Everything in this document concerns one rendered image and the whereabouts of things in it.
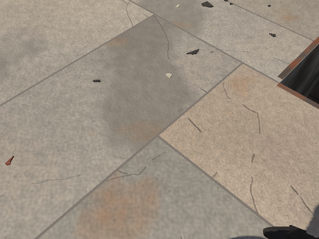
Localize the robot right hand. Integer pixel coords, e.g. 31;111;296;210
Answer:
263;225;319;239

